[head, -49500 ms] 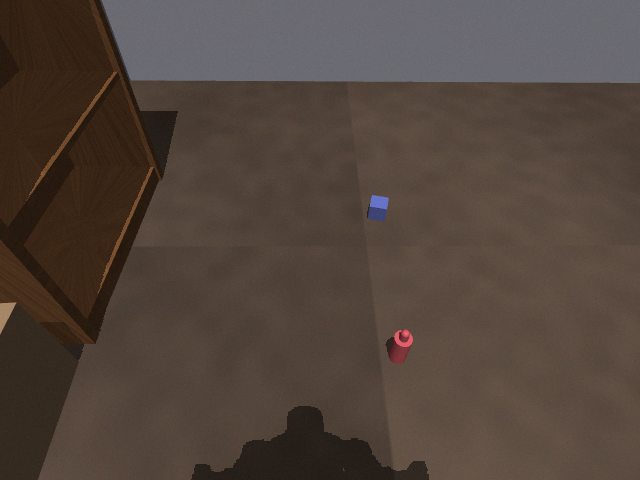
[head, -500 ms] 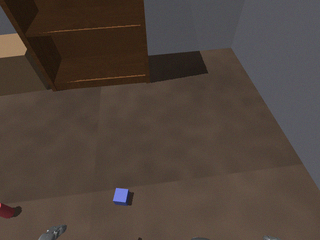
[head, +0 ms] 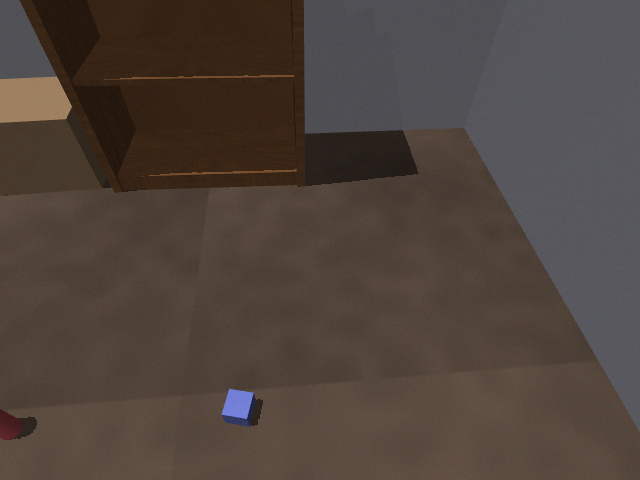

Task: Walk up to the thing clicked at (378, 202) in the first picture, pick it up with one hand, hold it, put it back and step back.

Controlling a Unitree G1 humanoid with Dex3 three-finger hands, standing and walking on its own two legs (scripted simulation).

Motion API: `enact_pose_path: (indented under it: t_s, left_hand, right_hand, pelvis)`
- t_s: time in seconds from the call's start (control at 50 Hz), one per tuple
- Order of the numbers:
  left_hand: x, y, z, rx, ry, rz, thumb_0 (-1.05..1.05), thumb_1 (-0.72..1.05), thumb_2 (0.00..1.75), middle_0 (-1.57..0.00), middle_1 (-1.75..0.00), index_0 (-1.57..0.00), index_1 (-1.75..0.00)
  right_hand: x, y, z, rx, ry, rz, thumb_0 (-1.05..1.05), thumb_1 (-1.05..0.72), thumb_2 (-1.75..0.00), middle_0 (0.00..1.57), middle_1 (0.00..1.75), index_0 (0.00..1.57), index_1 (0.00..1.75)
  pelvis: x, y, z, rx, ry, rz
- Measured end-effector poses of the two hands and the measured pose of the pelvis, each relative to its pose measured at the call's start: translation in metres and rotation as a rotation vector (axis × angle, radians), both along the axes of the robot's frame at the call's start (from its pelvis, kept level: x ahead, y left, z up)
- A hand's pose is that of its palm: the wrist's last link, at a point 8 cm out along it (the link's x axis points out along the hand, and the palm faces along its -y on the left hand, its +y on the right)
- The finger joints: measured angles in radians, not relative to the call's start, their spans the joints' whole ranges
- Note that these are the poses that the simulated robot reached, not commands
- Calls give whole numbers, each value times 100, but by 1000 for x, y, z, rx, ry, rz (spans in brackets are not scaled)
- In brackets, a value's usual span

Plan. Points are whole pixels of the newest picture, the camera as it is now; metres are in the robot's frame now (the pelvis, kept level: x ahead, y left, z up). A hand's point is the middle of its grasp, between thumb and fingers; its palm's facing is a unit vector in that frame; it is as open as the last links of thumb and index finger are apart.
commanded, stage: walk up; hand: left
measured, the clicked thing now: (239, 407) +0.45 +0.23 -0.74
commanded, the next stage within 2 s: stand in 0.42 s
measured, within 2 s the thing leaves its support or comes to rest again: neither
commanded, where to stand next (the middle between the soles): +0.07 -0.01 m, yaw +0 degrees
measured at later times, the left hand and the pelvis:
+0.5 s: hand out of the picture +0.09 +0.25 -0.16, palm faces +0.02 -0.95 -0.32, open 7.4 cm; pelvis +0.02 +0.00 +0.00, yaw +1 degrees
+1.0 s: hand out of the picture +0.12 +0.25 -0.15, palm faces +0.00 -0.94 -0.34, open 7.4 cm; pelvis +0.04 -0.01 +0.00, yaw +1 degrees
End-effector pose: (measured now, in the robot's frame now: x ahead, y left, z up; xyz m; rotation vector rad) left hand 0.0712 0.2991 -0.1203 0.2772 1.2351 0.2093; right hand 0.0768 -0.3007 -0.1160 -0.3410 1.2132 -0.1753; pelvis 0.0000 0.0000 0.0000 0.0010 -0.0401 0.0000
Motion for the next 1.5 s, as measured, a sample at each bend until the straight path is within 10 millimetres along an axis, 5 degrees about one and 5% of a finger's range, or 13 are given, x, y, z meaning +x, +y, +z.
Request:
enact_pose_path:
  t_s: [0.2, 0.94, 1.2, 1.5]
  left_hand:
    - [-21, 1, 1, 7, 56, 45, 1, 90, 90, -20, -30, -20, -30]
    - [40, -6, 7, 26, -6, -15, 1, 90, 90, -20, -30, -20, -30]
    - [42, -10, 8, 22, -17, -12, 1, 90, 90, -20, -30, -20, -30]
    - [28, -4, 5, 35, 1, 19, 1, 90, 90, -20, -30, -20, -30]
  right_hand:
    - [9, 8, -6, 26, 18, 8, 0, -91, -89, 21, 30, 20, 30]
    - [32, -1, -5, 19, 27, -16, 0, -91, -89, 21, 30, 20, 30]
    - [41, -3, -2, 14, -3, -9, 0, -91, -89, 21, 30, 20, 30]
    - [28, -7, -7, 13, 36, -20, 0, -91, -89, 21, 30, 20, 30]
  pelvis:
    - [7, 0, 1, -1, 7, 9]
    - [37, -5, 3, 0, 20, 10]
    - [38, -8, 4, 0, 12, 8]
    - [25, -8, 0, -1, 20, 9]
